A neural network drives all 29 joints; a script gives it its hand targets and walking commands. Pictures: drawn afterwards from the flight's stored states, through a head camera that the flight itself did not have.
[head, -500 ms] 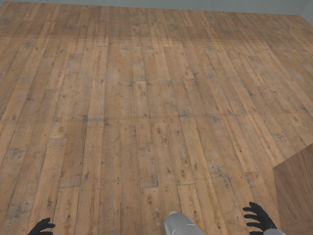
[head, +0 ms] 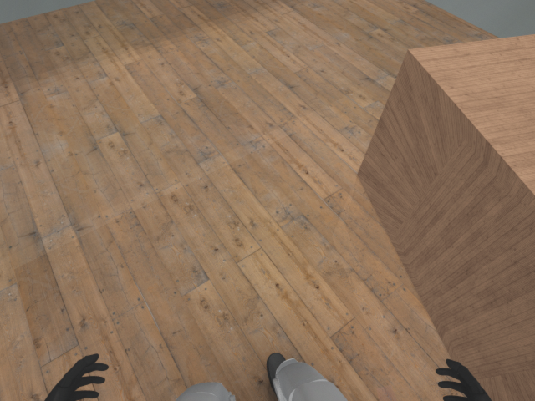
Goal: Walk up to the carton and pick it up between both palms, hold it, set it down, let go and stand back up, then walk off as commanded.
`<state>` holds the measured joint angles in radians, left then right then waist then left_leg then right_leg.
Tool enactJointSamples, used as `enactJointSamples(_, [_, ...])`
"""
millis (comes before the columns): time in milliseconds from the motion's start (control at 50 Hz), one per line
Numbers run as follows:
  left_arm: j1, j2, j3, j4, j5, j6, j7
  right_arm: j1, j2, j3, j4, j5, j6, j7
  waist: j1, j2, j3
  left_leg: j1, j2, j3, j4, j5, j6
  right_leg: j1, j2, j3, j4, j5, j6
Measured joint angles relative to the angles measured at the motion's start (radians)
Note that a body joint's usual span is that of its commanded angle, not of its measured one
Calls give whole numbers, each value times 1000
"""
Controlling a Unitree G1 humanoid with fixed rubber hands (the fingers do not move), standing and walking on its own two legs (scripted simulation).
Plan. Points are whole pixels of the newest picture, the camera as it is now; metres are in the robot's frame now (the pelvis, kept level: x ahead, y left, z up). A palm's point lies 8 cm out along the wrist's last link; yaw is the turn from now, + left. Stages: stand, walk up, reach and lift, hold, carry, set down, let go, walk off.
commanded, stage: walk up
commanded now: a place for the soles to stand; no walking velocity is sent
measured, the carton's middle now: out of the picture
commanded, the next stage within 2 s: none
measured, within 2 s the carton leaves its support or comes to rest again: neither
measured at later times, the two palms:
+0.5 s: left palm (146, 385) +0.15 +0.17 -0.08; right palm out of the picture -0.11 -0.41 -0.10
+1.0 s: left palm (209, 267) +0.34 +0.10 -0.10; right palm out of the picture -0.08 -0.37 -0.05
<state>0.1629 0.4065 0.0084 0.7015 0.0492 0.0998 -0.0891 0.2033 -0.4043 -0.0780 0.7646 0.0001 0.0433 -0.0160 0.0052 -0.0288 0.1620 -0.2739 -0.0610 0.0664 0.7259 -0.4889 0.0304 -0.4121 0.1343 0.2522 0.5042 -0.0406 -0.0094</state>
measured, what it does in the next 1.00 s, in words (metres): steps on the spot, turning right: left foot, then right foot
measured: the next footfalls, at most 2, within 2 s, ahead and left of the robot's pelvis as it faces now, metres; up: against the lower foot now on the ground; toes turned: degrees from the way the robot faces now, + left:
left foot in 0.02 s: +0.04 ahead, +0.09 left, +0.00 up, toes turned +0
right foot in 0.42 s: -0.03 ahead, -0.21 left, +0.00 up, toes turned -24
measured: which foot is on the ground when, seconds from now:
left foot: up 0.00-0.00, down 0.02-0.42, up 0.44-0.84, down 0.86-1.00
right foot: down 0.00-0.04, up 0.06-0.40, down 0.42-0.88, up 0.90-1.00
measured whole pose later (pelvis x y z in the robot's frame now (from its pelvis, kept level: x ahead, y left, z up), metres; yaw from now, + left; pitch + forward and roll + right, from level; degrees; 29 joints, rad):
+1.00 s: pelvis +0.07 -0.07 +0.01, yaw -44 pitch +0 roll -2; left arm 0.32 0.42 0.01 0.69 0.02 0.00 -0.01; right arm 0.24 -0.41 -0.09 0.75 0.00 -0.03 0.04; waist 0.01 -0.01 0.07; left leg -0.30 0.08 0.06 0.60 -0.30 0.01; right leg -0.40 0.08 0.12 0.94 -0.44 0.02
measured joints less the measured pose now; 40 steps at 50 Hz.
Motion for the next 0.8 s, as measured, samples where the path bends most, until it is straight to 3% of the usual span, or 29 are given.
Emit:
enactJointSamples(40, [-31,1,0,-8,0,1,-1,32,7,-1,10,0,-8,-12,0,-23,2,51,-12,8,-136,85,7,-10,15,25,-11,3,26])
enactJointSamples(60, [-42,-2,0,-8,0,0,-3,53,7,-2,13,0,-9,-16,0,-27,1,57,0,18,-165,163,8,-27,21,10,27,-67,40])
enactJointSamples(100, [-35,-2,0,-7,7,0,-3,71,3,-7,22,0,-7,-21,0,-13,-7,75,43,45,-207,234,17,-84,21,-80,223,-193,73])
enactJointSamples(140, [-15,7,0,-8,8,0,-15,79,3,-13,22,0,-16,-30,0,2,-21,95,90,69,-249,250,18,-106,3,-130,407,-208,77])
enactJointSamples(180, [17,16,0,-8,8,0,-32,79,3,-13,22,0,-37,-33,1,5,-55,87,126,93,-270,258,16,-101,-36,-139,489,-210,68])
enactJointSamples(300, [98,20,1,-9,1,0,-52,58,-7,-13,11,0,-85,-8,2,4,-96,81,209,197,-260,247,2,-31,-168,-177,373,-265,58])
enactJointSamples(400, [123,25,2,-10,-14,-38,-51,65,-26,-14,2,0,-77,25,3,6,-115,64,261,274,-150,157,0,49,-190,-236,171,-293,17])
enactJointSamples(440, [135,26,5,-8,-16,-60,-40,64,-35,-16,-3,0,-58,29,3,17,-106,5,263,216,29,28,1,61,-172,-231,169,-265,-2])
enactJointSamples(480, [162,15,5,-8,-16,-65,-28,59,-33,-15,-4,0,-40,40,4,45,-99,-77,214,87,214,4,1,60,-144,-223,197,-273,-10])
enactJointSamples(520, [200,15,4,-9,-18,-66,-15,46,-27,-15,-13,0,-41,55,2,49,-101,-135,164,26,291,3,1,62,-126,-186,172,-270,-21])
enactJointSamples(680, [236,14,4,-9,-20,-101,29,64,-28,-16,-16,0,-42,64,1,64,-102,-190,139,-61,191,57,0,84,-66,-91,90,-236,-21])
enactJointSamples(800, [233,14,4,-9,-20,-109,52,46,-28,-16,-17,0,-48,63,1,53,-102,-188,105,-83,66,57,0,84,-55,-24,90,-261,12])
